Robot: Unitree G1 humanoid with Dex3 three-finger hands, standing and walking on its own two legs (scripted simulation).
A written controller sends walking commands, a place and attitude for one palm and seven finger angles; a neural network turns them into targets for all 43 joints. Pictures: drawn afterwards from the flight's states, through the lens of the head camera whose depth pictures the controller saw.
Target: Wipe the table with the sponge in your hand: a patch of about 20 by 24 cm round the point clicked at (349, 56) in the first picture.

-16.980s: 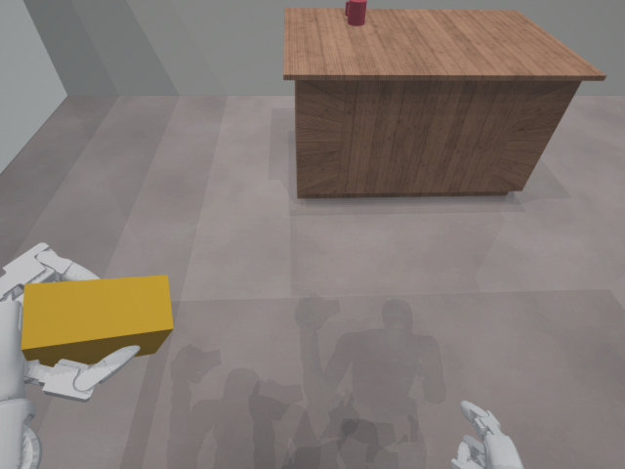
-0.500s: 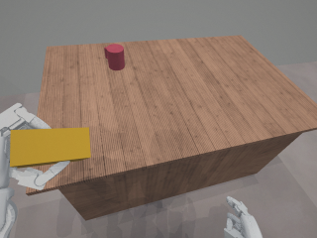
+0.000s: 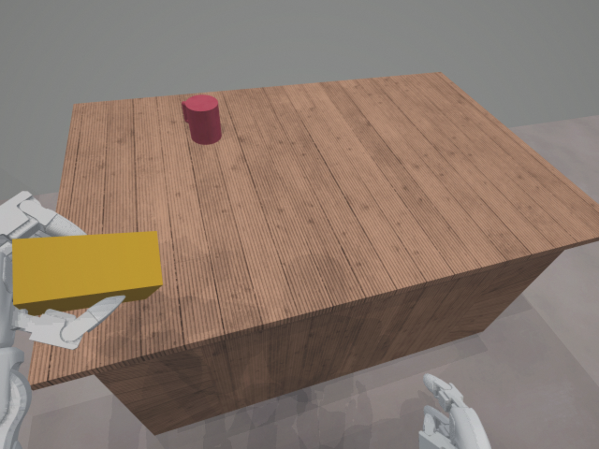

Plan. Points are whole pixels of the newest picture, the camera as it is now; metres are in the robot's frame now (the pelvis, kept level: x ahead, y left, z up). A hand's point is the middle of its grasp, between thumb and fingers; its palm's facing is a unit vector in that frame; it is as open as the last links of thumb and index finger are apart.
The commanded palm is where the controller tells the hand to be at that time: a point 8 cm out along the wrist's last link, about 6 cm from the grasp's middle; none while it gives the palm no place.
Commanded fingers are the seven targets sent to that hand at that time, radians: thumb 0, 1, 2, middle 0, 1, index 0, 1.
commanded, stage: shuffle to correct the standing spot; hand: left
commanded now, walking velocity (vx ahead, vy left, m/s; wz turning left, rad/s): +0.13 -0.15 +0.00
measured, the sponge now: (111, 272) +0.24 +0.23 +0.16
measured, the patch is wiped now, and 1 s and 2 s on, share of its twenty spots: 0.00 0.00 0.00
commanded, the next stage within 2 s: come to a stop and stand still in 0.42 s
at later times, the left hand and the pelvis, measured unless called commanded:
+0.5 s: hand (178, 255) +0.26 +0.17 +0.17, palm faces +0.33 -0.85 -0.41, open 9.3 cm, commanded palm +0.20 +0.21 +0.19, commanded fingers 0.00 0.10 1.30 -1.20 -1.60 -1.20 -1.60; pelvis +0.03 -0.07 +0.00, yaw -2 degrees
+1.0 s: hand (186, 249) +0.28 +0.17 +0.15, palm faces +0.35 -0.84 -0.40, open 9.3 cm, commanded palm +0.23 +0.20 +0.19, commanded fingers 0.00 0.10 1.30 -1.20 -1.60 -1.20 -1.60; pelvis +0.06 -0.07 +0.01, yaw -3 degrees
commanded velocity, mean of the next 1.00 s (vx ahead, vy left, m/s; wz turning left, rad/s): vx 0.03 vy -0.03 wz -0.01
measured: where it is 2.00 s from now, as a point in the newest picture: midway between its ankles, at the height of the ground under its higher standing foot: outside the picture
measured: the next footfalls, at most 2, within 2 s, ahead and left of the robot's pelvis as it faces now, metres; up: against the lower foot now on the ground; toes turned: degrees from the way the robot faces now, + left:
left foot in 0.20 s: +0.06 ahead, +0.11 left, +0.00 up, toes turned -3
left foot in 0.66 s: +0.10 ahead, +0.03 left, +0.00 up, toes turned -3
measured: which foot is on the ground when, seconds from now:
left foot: down 0.00-0.06, up 0.08-0.18, down 0.20-0.38, up 0.40-0.64, down 0.66-1.00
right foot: down 0.00-1.00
